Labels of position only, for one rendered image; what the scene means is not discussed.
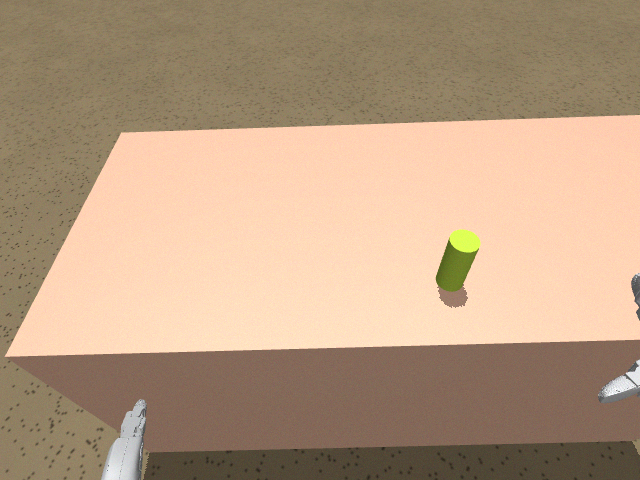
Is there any can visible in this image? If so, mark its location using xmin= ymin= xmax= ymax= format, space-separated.
xmin=436 ymin=230 xmax=481 ymax=292

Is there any left robot hand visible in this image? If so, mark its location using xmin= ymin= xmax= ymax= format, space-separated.
xmin=101 ymin=399 xmax=147 ymax=480

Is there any right robot hand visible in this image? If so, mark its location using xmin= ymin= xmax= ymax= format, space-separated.
xmin=598 ymin=273 xmax=640 ymax=403

